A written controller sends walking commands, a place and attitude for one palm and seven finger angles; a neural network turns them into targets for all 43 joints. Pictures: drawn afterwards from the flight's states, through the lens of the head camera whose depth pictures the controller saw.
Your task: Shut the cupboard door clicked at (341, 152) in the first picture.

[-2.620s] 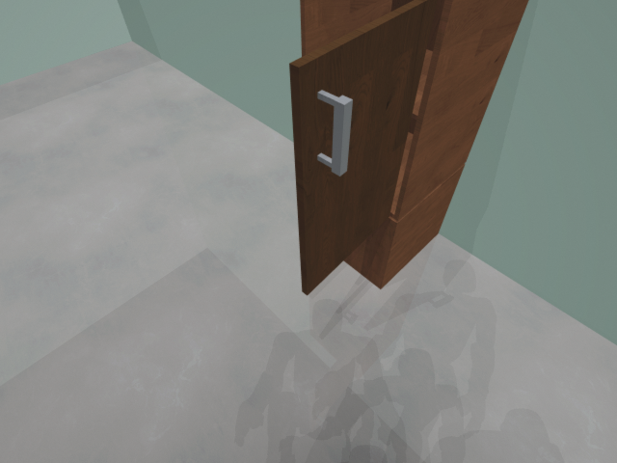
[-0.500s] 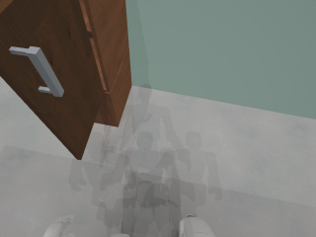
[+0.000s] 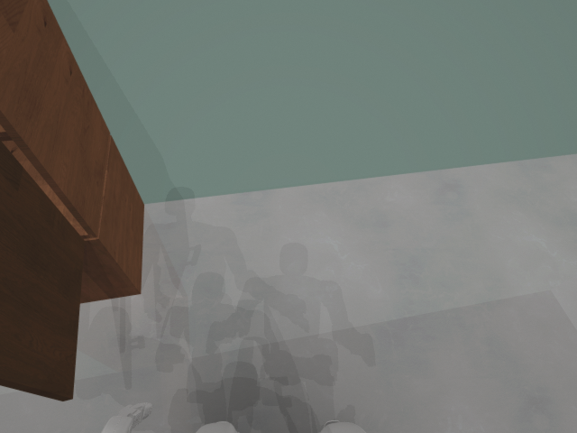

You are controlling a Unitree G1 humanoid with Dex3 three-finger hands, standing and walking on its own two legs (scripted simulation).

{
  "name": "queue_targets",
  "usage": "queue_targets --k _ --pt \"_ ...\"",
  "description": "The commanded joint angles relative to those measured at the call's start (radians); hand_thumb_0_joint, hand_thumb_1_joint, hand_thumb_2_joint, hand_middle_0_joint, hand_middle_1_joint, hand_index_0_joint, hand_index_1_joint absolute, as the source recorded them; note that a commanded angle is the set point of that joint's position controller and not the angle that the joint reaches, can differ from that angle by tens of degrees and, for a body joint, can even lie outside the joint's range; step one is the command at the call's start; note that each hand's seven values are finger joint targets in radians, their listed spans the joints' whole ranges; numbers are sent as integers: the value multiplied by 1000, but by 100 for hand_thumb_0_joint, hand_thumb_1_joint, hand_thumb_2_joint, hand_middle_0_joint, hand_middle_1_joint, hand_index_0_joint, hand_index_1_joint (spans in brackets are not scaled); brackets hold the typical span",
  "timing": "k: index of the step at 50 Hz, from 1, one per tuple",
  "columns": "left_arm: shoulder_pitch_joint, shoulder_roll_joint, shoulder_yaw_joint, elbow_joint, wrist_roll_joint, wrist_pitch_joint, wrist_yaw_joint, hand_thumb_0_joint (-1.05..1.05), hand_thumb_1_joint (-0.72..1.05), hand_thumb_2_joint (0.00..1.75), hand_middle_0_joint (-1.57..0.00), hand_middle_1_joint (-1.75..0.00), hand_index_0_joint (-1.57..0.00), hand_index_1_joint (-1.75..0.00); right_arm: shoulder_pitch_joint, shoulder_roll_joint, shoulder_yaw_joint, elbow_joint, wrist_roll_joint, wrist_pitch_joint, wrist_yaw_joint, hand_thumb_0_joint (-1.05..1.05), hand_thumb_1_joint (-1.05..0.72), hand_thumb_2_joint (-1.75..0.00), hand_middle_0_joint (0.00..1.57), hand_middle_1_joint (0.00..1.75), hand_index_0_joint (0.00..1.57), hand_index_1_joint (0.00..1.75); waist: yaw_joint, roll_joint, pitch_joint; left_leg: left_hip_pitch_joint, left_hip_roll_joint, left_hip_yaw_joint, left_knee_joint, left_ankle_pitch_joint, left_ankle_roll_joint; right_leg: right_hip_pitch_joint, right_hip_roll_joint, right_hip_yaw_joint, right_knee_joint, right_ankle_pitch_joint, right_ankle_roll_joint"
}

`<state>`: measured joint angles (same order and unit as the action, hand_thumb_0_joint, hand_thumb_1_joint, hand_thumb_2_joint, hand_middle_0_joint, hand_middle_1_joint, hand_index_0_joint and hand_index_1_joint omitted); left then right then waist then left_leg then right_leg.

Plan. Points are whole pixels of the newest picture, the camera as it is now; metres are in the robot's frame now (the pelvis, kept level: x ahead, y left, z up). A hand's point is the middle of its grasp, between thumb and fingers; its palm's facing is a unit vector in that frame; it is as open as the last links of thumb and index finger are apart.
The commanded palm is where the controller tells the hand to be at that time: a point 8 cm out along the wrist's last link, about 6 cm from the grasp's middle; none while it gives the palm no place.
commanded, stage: walk around to get in front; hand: left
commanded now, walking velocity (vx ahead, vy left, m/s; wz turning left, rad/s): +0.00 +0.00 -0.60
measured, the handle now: out of the picture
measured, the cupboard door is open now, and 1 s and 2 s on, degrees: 93 93 93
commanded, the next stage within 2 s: none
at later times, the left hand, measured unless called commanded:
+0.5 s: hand (198, 395) +0.18 +0.14 -0.15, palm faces -0.30 -0.92 -0.26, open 7.4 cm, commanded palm none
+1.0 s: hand (264, 314) +0.32 +0.05 -0.15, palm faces -0.56 -0.78 -0.28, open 7.4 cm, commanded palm none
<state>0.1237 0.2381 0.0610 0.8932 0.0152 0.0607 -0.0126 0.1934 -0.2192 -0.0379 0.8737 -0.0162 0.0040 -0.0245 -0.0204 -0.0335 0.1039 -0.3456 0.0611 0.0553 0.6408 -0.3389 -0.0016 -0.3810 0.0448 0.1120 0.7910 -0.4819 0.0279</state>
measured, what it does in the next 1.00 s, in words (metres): walks ahead, turning right: right foot, then left foot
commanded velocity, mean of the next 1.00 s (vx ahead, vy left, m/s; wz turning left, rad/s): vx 0.00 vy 0.00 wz -0.60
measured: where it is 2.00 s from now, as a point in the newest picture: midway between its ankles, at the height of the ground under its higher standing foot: (332, 427)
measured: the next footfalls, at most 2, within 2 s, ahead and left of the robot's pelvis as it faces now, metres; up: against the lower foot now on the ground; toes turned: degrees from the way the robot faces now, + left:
right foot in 0.30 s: +0.03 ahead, -0.14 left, +0.00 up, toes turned -16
left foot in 0.62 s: +0.15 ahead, +0.09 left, +0.00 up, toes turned -19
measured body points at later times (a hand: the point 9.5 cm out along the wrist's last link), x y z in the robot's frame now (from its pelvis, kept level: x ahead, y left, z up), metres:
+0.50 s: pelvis +0.05 -0.03 +0.01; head +0.11 -0.06 +0.46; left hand +0.20 +0.19 -0.13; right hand +0.04 -0.31 -0.13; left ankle +0.07 +0.12 -0.67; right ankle +0.00 -0.13 -0.72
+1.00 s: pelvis +0.09 -0.06 +0.00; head +0.13 -0.10 +0.44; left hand +0.34 +0.09 -0.13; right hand -0.03 -0.30 -0.15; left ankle +0.11 +0.10 -0.69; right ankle +0.03 -0.14 -0.73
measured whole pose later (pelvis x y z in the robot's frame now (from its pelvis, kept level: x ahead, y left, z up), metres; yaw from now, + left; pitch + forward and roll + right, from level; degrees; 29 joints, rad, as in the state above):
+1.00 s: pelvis +0.09 -0.06 +0.00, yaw -35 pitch +1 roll -1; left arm 0.10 0.25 0.07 0.88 0.02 0.02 -0.03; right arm 0.25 -0.25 -0.05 0.90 -0.01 0.06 -0.02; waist -0.01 0.04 0.12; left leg -0.32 0.15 0.11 0.91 -0.53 -0.07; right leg -0.33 -0.01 -0.07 0.66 -0.33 -0.02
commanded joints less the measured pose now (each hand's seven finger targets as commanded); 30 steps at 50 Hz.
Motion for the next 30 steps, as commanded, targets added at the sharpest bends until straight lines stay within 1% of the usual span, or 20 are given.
queue_targets --k 1,2,3,4,6,10,11,12,13,14,15,16,17,18,21,24,25,28,29,30 --pt "-45 82 41 -104 9 -32 -12 0 90 90 -20 -30 -20 -30 96 -214 -45 -52 -25 -23 -24 0 -90 -90 20 30 20 30 -5 228 -135 244 354 -281 -285 634 165 -218 -66 -74 412 -74 23" --pt "-48 75 37 -97 6 -30 -17 0 90 90 -20 -30 -20 -30 95 -197 -38 -51 -23 -21 -24 0 -90 -90 20 30 20 30 -3 256 -126 261 315 -177 -254 731 138 -218 -74 -94 404 -47 28" --pt "-41 66 34 -96 2 -23 -21 0 90 90 -20 -30 -20 -30 88 -184 -34 -54 -22 -18 -25 0 -90 -90 20 30 20 30 1 261 -128 268 283 -88 -240 736 114 -197 -79 -110 371 -22 31" --pt "-37 59 32 -98 3 -21 -25 0 90 90 -20 -30 -20 -30 83 -180 -36 -55 -21 -18 -28 0 -90 -90 20 30 20 30 0 262 -136 280 264 -46 -228 731 101 -177 -76 -138 317 -19 32" --pt "-56 49 27 -103 2 -18 -30 0 90 90 -20 -30 -20 -30 111 -185 -41 -44 -20 -15 -24 0 -90 -90 20 30 20 30 -14 256 -154 297 258 2 -224 693 90 -128 -72 -170 193 8 28" --pt "-63 49 22 -102 2 -31 -31 0 90 90 -20 -30 -20 -30 123 -214 -55 -30 -19 -7 -11 0 -90 -90 20 30 20 30 -27 244 -165 300 297 33 -191 643 87 -14 -55 -223 -50 35 4" --pt "-44 53 23 -97 2 -34 -30 0 90 90 -20 -30 -20 -30 121 -216 -56 -29 -17 -5 -8 0 -90 -90 20 30 20 30 -18 232 -166 289 290 49 -157 630 70 40 -46 -232 -138 88 -4" --pt "9 69 27 -84 3 -38 -28 0 90 90 -20 -30 -20 -30 98 -222 -60 -34 -11 -2 -5 0 -90 -90 20 30 20 30 14 210 -172 244 280 74 -97 574 40 133 -41 -237 -247 206 -13" --pt "87 110 38 -58 7 -43 -21 0 90 90 -20 -30 -20 -30 74 -210 -60 -43 -2 2 -2 0 -90 -90 20 30 20 30 56 118 -196 136 243 101 30 470 -2 293 -76 -184 -361 367 -39" --pt "162 226 62 -35 18 -55 -3 0 90 90 -20 -30 -20 -30 45 -132 -46 -81 12 5 5 0 -90 -90 20 30 20 30 91 -196 -223 -120 111 181 252 91 -62 478 -320 142 -431 662 -129" --pt "227 292 76 -13 3 -55 12 0 90 90 -20 -30 -20 -30 -41 -114 -33 -119 13 17 1 0 -90 -90 20 30 20 30 136 -287 -195 -254 24 73 448 -353 -83 445 -469 313 -427 931 -251" --pt "213 274 72 -14 -1 -51 23 0 90 90 -20 -30 -20 -30 -35 -124 -31 -107 14 26 -3 0 -90 -90 20 30 20 30 119 -222 -172 -273 56 -45 530 -306 -69 390 -454 280 -434 756 -285" --pt "134 219 63 -34 1 -46 30 0 90 90 -20 -30 -20 -30 -58 -114 -37 -91 13 32 -1 0 -90 -90 20 30 20 30 86 -188 -97 -288 67 -60 542 -217 -70 291 -376 245 -469 570 -251" --pt "69 195 57 -49 3 -44 32 0 90 90 -20 -30 -20 -30 -49 -118 -41 -79 9 35 2 0 -90 -90 20 30 20 30 51 -204 -89 -270 66 -56 535 -157 -77 253 -324 208 -463 546 -224" --pt "27 175 46 -66 7 -53 32 0 90 90 -20 -30 -20 -30 -17 -99 -39 -55 8 35 9 0 -90 -90 20 30 20 30 15 -133 -124 -158 34 -30 418 -88 -86 202 -269 111 -427 648 -200" --pt "57 191 54 -51 13 -54 28 0 90 90 -20 -30 -20 -30 -29 -81 -37 -55 13 22 6 0 -90 -90 20 30 20 30 30 -93 -166 -91 -7 -6 213 -88 -87 250 -258 141 -379 714 -207" --pt "61 199 57 -50 11 -52 26 0 90 90 -20 -30 -20 -30 -26 -79 -36 -56 14 19 4 0 -90 -90 20 30 20 30 32 -115 -168 -71 -17 0 161 -86 -84 250 -256 150 -370 727 -207" --pt "30 190 57 -49 4 -44 21 0 90 90 -20 -30 -20 -30 29 -92 -35 -42 16 7 -6 0 -90 -90 20 30 20 30 -4 -125 -166 69 -40 2 -51 43 -73 175 -217 170 -317 699 -159" --pt "9 172 52 -51 1 -41 20 0 90 90 -20 -30 -20 -30 74 -106 -40 -28 14 0 -10 0 -90 -90 20 30 20 30 -27 -98 -181 180 -18 -1 -170 136 -64 115 -187 149 -271 638 -116" --pt "24 114 43 -70 -9 -37 18 0 90 90 -20 -30 -20 -30 120 -184 -49 -18 3 -16 -16 0 -90 -90 20 30 20 30 -38 99 -220 317 153 -178 -294 253 -7 -19 -83 75 -148 415 -58"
